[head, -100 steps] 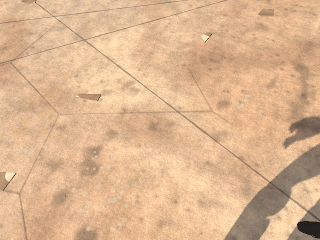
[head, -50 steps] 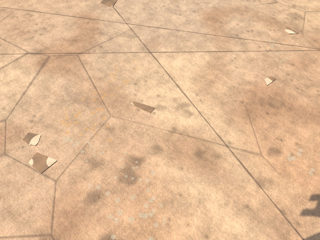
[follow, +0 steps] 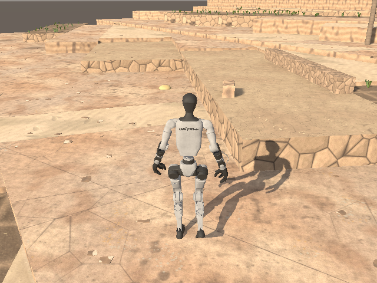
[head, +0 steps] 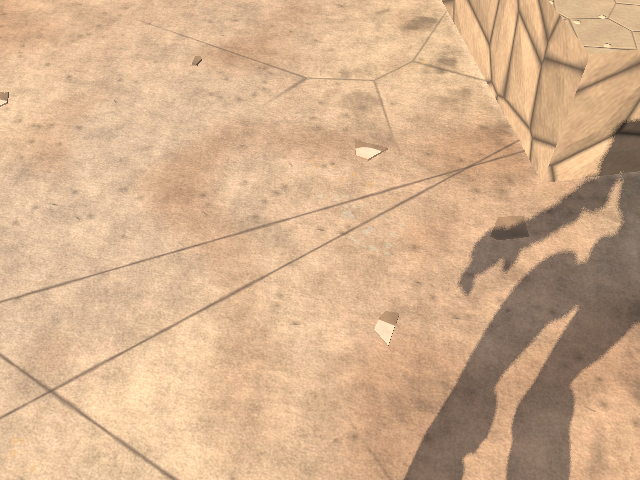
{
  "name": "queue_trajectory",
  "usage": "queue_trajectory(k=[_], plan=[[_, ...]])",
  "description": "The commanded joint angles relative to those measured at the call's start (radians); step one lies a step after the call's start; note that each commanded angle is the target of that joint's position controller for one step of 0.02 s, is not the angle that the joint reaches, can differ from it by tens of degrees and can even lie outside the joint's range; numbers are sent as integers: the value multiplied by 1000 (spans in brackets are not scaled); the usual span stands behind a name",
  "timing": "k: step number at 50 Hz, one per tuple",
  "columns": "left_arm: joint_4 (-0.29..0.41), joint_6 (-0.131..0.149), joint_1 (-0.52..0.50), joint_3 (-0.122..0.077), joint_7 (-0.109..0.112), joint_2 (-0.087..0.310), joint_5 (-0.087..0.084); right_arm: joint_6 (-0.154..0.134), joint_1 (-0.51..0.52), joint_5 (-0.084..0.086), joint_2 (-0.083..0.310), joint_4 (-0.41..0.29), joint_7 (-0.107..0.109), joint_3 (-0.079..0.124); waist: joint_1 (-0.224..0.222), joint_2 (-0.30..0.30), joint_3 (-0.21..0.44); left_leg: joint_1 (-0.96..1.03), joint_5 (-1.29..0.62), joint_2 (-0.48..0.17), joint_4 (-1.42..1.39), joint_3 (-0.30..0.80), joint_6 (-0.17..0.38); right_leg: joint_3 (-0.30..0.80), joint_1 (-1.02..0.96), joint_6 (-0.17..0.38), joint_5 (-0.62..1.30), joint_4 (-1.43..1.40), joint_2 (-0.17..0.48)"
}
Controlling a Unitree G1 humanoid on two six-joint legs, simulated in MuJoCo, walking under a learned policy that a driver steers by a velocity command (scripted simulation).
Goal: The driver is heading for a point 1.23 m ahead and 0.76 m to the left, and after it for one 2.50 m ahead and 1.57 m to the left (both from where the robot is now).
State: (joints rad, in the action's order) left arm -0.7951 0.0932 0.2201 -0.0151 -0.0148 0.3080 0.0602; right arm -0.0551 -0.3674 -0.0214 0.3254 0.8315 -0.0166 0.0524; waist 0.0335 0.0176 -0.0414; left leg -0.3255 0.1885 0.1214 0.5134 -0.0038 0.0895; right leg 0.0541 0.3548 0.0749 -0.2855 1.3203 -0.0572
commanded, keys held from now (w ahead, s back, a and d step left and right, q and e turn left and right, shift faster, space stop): w+q+shift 1.00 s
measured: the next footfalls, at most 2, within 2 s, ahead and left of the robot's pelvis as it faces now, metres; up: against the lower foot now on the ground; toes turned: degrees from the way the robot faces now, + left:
right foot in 0.28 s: +0.49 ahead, -0.12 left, +0.00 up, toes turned +16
left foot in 0.72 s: +0.79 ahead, +0.23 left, +0.00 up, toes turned +40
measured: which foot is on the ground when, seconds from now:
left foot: down 0.00-0.28, up 0.30-0.70, down 0.72-1.00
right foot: up 0.00-0.26, down 0.28-0.72, up 0.74-1.00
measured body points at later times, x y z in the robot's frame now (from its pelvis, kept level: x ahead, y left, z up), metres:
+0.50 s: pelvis +0.47 +0.01 +0.01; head +0.49 +0.01 +0.46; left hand +0.38 +0.30 -0.10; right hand +0.74 -0.20 -0.08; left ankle +0.45 +0.11 -0.63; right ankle +0.45 -0.13 -0.73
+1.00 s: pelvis +0.86 +0.25 +0.01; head +0.88 +0.26 +0.45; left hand +0.84 +0.57 -0.05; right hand +1.08 +0.05 -0.12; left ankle +0.76 +0.20 -0.73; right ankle +1.14 +0.26 -0.67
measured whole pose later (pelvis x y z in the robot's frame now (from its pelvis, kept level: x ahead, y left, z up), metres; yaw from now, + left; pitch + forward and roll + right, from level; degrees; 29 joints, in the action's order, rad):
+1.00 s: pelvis +0.86 +0.25 +0.01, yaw +52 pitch +1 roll +1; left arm -0.58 0.05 0.05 0.02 -0.02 0.27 0.04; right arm -0.05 -0.46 -0.01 0.32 0.82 -0.02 0.07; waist 0.09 0.00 -0.04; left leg -0.04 0.31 0.21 0.37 0.17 0.16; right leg 0.10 0.71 -0.07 -0.08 0.78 0.15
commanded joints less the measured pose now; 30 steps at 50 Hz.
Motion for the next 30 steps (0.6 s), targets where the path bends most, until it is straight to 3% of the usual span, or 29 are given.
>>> queue_trajectory(k=[1,3,4,6,7,9,11,12,13,14,15,16,17,18,19,20,22,23,25,28,30], plan=[[142,-2,-62,12,-12,58,31,-26,-96,11,76,7,4,15,-48,-37,-13,162,135,-247,-305,507,207,48,316,-46,-39,-110,110],[190,-10,-143,29,-18,55,24,-36,-91,13,106,1,7,26,-52,-43,-60,47,109,-231,-373,463,221,12,307,-81,-13,-282,136],[220,-7,-209,36,-24,56,12,-37,-78,12,112,-8,9,31,-43,-47,-85,-20,78,-215,-409,435,215,-9,265,-98,66,-399,136],[251,-4,-294,53,-37,30,-13,-39,-58,20,127,-17,4,44,-16,-69,-92,-115,-1,-165,-443,367,166,-46,94,-112,252,-621,112],[254,-4,-308,54,-37,25,-22,-42,-71,28,137,-14,-2,50,1,-68,-73,-121,-80,-171,-453,367,149,-61,13,-111,346,-664,95],[256,-4,-314,44,-26,49,-27,-42,-104,38,151,-6,-8,58,22,-69,-40,-6,-243,-186,-400,374,120,-56,-22,-101,403,-729,79],[249,1,-284,28,-11,78,-22,-34,-132,35,159,6,2,63,18,-65,8,129,-428,-190,-267,375,85,-53,-67,-87,321,-800,51],[225,6,-203,12,1,106,-22,-30,-138,28,179,11,4,68,-17,-59,75,171,-587,-179,-122,360,65,-60,-163,-74,225,-811,22],[188,11,-60,-6,14,132,-21,-30,-116,25,201,8,2,73,-97,-44,163,139,-627,-142,87,332,43,-58,-335,-62,169,-814,31],[157,17,131,-33,35,188,-8,-39,-81,24,172,-8,-1,67,-189,-23,264,-7,-477,-101,354,304,30,51,-563,-36,3,-792,155],[135,15,288,-60,53,260,26,-48,-92,35,5,-47,7,29,-201,177,398,-245,198,-26,686,208,27,418,-804,11,-357,-852,461],[130,0,223,-78,46,303,10,-37,-145,57,6,-102,8,10,-120,376,475,-413,286,-31,882,129,24,866,-802,100,-530,-1049,580],[149,-6,118,-62,43,180,2,-16,-36,29,70,-76,15,19,-123,172,275,-494,171,-118,904,106,30,713,-651,88,-562,-1069,503],[142,-3,76,-46,36,105,-5,-7,37,13,76,-81,3,22,-121,71,159,-488,104,-151,851,89,23,512,-527,72,-355,-1053,452],[122,-1,74,-40,33,78,2,2,76,7,64,-85,-10,23,-107,28,99,-461,89,-176,820,85,14,375,-436,57,-159,-1065,410],[92,6,101,-35,34,66,-3,15,97,-7,41,-102,-24,20,-87,52,61,-450,92,-198,802,87,8,275,-377,50,-47,-1075,383],[35,24,144,-29,23,30,-26,43,153,-11,-5,-143,-40,7,-60,87,21,-483,93,-228,785,73,3,137,-347,22,138,-1092,361],[18,31,152,-27,18,20,-36,52,194,-13,-14,-169,-47,1,-50,79,11,-513,81,-237,777,64,2,74,-347,13,228,-1104,359],[6,42,126,-29,14,28,-39,55,265,-15,-18,-227,-62,-12,-22,81,-7,-508,-20,-238,704,35,5,-59,-304,-4,366,-1141,332],[-4,50,85,-35,19,66,-36,53,361,-9,2,-272,-86,-27,-1,33,-68,-384,-182,-211,442,-56,20,-242,-223,-31,456,-1214,268],[-20,51,125,-42,22,110,-34,51,407,-10,4,-279,-94,-35,-7,12,-85,-251,-222,-153,296,-150,54,-315,-236,-45,744,-1195,255]])
Velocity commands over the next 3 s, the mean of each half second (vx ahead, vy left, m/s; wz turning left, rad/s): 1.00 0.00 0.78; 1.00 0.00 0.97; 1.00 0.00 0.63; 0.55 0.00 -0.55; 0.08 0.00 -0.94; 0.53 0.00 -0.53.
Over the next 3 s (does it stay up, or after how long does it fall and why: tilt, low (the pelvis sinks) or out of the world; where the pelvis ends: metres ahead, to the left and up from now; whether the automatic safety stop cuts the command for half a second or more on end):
stays up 1.40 1.07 0.00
